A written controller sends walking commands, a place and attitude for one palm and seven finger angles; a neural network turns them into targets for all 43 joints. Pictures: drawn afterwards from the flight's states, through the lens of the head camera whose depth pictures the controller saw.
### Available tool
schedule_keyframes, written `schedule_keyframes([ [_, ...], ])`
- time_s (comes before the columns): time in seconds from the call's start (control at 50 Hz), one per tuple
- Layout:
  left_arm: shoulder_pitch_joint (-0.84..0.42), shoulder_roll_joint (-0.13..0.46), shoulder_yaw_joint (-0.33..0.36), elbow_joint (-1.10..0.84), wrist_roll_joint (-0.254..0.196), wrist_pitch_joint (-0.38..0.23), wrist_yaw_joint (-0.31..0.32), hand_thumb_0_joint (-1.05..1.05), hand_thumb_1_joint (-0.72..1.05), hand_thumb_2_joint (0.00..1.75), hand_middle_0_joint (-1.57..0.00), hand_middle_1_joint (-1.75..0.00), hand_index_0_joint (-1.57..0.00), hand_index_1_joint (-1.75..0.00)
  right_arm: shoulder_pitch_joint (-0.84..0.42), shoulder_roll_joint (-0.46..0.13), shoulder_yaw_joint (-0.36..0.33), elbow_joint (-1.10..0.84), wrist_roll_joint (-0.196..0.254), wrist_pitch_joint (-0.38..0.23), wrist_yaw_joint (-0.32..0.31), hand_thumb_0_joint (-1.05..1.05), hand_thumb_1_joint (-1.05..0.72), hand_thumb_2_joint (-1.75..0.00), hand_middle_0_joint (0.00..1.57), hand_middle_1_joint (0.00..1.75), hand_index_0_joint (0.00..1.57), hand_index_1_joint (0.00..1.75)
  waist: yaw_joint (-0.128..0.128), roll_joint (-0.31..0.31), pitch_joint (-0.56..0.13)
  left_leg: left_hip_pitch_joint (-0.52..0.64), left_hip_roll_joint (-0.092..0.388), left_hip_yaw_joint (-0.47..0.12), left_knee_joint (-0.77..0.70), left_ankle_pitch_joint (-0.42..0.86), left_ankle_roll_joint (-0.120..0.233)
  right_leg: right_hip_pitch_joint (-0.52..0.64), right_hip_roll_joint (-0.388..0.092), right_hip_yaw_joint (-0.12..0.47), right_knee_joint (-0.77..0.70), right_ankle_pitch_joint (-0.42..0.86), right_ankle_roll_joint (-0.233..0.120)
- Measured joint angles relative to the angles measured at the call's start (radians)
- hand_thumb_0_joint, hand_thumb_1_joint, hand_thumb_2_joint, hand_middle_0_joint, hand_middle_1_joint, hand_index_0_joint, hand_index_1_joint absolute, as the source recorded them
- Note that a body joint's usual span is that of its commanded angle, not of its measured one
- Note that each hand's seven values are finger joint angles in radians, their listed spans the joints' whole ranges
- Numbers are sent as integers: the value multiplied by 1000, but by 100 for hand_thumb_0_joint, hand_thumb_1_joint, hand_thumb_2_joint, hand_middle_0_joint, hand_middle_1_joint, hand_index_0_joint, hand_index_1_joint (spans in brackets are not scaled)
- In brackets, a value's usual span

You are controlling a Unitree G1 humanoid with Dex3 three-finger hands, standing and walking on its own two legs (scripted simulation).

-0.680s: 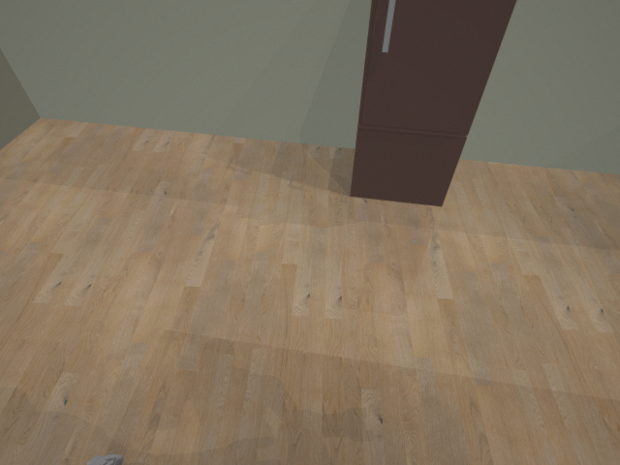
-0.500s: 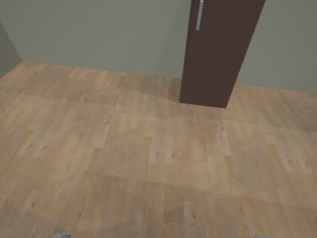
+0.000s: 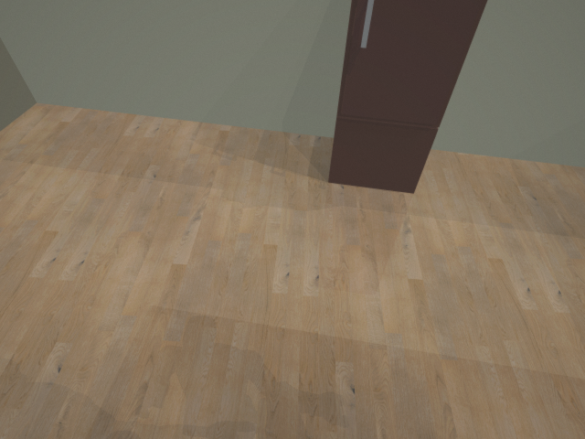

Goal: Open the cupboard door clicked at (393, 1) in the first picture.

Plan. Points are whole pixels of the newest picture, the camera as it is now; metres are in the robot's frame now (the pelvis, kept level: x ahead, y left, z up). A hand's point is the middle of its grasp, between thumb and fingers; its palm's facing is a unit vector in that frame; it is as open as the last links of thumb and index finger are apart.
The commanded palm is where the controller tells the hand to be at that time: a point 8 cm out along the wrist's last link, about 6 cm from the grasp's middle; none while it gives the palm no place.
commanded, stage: stand and wait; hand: left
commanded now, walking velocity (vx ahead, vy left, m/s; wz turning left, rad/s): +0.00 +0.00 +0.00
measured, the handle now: (367, 19) +1.41 -0.18 +0.04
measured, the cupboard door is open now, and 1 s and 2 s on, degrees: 0 0 0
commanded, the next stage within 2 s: look at it before walking up in 0.14 s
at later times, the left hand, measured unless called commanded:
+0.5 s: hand out of the picture +0.07 +0.25 -0.16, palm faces -0.02 -0.94 -0.33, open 7.4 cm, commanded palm none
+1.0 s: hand out of the picture +0.07 +0.24 -0.15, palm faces -0.02 -0.94 -0.34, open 7.4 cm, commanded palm none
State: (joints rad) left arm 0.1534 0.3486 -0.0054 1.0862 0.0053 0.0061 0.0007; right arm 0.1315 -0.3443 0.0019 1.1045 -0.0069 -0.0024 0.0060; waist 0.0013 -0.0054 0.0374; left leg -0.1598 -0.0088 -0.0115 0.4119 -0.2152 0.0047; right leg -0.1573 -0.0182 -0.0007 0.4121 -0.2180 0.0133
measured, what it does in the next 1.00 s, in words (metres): stands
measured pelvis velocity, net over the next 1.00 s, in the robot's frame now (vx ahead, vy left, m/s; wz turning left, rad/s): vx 0.00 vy -0.01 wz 0.00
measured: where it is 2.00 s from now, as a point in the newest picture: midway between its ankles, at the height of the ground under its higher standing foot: (310, 427)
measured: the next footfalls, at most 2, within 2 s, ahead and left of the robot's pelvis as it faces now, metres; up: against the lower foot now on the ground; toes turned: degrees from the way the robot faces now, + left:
left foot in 1.70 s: +0.37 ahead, +0.06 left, +0.00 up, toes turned -12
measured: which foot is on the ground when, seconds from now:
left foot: down 0.00-1.00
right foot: down 0.00-1.00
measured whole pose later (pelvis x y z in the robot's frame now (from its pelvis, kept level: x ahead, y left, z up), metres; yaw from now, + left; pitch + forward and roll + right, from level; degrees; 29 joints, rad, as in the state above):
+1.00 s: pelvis +0.00 -0.01 +0.00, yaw +0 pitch -2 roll +0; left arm 0.14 0.34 -0.01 1.09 0.01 0.00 0.00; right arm 0.11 -0.35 0.01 1.11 -0.01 -0.01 0.01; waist 0.01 0.00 0.04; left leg -0.13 0.00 -0.02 0.36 -0.19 -0.01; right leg -0.14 -0.01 0.00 0.37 -0.20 0.01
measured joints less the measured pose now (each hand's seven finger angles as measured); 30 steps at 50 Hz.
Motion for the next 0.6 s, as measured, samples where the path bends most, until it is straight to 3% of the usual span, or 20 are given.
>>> schedule_keyframes([
  [0.6, -8, -10, -2, 6, 3, -2, -1, 0, 90, 90, -20, -30, -21, -30, -18, 3, 4, 4, 2, -7, 2, 1, -90, -90, 20, 30, 20, 30, 4, 4, -4, 15, -2, -1, -36, 20, 0, 12, -2, 0, -27, 15, 1],
])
